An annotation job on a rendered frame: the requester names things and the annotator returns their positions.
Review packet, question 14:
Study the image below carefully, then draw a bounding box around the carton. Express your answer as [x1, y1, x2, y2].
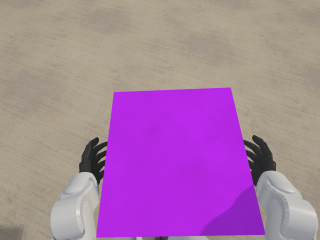
[96, 87, 265, 238]

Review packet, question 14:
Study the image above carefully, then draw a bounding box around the robot left forearm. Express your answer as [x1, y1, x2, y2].
[49, 172, 100, 240]

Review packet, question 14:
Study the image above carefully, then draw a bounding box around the robot right forearm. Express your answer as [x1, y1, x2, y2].
[255, 170, 318, 240]

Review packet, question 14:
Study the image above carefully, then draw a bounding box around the robot right hand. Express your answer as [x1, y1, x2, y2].
[243, 135, 276, 186]

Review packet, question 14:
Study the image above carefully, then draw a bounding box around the robot left hand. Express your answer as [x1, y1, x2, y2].
[79, 137, 108, 185]

